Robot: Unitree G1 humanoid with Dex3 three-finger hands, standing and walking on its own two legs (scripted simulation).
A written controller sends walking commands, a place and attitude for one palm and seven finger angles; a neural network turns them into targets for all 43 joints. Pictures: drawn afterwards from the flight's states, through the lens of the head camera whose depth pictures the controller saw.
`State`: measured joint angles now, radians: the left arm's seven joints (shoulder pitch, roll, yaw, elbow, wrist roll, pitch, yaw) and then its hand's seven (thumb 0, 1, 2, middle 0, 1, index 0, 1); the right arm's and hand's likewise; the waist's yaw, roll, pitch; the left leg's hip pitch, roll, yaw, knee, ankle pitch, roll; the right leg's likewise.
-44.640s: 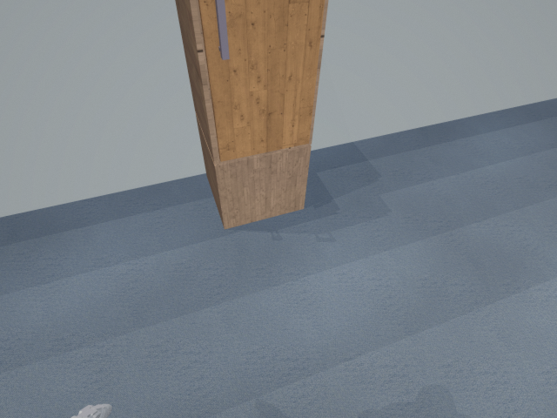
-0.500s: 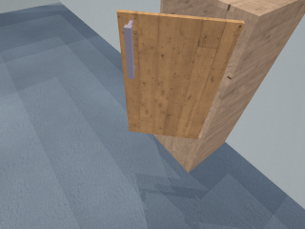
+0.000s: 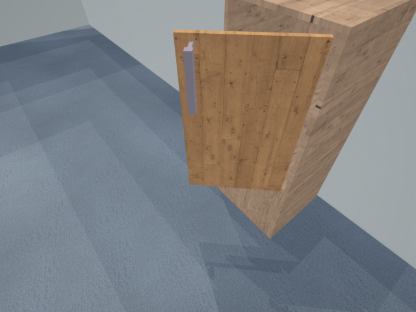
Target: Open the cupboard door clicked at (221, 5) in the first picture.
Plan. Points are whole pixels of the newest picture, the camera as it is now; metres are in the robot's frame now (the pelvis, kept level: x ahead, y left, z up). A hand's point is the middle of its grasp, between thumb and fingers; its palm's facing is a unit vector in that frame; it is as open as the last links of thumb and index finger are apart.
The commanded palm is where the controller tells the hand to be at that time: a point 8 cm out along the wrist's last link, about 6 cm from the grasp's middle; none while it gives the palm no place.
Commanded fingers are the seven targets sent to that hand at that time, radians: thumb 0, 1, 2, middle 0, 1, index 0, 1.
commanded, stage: look again from close up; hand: left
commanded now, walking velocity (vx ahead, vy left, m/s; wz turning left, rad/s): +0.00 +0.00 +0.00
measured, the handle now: (191, 79) +0.62 +0.08 +0.14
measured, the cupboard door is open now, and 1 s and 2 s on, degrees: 45 45 45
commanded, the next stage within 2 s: shuffle to correct the standing spot in 0.60 s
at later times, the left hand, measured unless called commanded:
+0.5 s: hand out of the picture +0.02 +0.14 -0.17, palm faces +0.02 -0.98 -0.19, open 7.3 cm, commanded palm none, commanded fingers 0.00 0.90 0.90 -0.20 -0.30 -0.20 -0.30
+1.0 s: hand out of the picture +0.04 +0.09 -0.17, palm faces +0.03 -0.98 -0.17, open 7.4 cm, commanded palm none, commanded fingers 0.00 0.90 0.90 -0.20 -0.30 -0.20 -0.30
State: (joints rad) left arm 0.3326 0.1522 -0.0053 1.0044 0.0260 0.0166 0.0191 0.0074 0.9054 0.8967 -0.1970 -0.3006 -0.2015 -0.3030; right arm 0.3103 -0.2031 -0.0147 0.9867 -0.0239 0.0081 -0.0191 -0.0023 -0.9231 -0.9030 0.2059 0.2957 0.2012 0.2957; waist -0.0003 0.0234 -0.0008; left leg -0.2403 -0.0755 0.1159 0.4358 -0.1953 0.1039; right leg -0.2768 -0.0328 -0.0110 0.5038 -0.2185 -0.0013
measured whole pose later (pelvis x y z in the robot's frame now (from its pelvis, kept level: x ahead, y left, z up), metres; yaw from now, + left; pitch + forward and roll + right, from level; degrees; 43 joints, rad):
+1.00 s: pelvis +0.05 -0.07 +0.00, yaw +0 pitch +0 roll +1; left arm 0.34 0.13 0.01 1.08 0.03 0.00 0.01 0.01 0.91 0.90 -0.20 -0.30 -0.20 -0.30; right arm 0.32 -0.14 -0.01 1.12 -0.02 -0.02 -0.05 0.00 -0.91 -0.90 0.20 0.30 0.20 0.30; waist 0.00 -0.01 0.00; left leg -0.19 0.00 0.07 0.47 -0.28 0.00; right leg -0.21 0.05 -0.05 0.51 -0.31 -0.09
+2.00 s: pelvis +0.04 +0.03 +0.00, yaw +1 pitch +0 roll +0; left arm 0.30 0.18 -0.01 1.05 0.02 0.01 0.02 0.01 0.91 0.90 -0.20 -0.30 -0.20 -0.30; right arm 0.29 -0.16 0.00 1.05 -0.02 -0.01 -0.02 0.01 -0.91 -0.90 0.21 0.30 0.20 0.30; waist 0.00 -0.01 0.03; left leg -0.24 -0.10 0.07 0.42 -0.20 0.12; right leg -0.22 -0.04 0.03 0.48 -0.27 0.00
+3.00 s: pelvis +0.09 -0.02 +0.00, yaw +1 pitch +0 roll +0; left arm 0.29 0.16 -0.02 1.09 0.01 -0.01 0.03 0.00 0.91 0.90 -0.20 -0.30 -0.20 -0.30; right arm 0.24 -0.16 0.01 1.13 -0.01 -0.02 -0.04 0.00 -0.91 -0.90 0.20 0.30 0.20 0.30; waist 0.00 -0.02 0.03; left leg -0.16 -0.04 0.05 0.44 -0.28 0.04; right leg -0.13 0.01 0.01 0.45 -0.32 -0.02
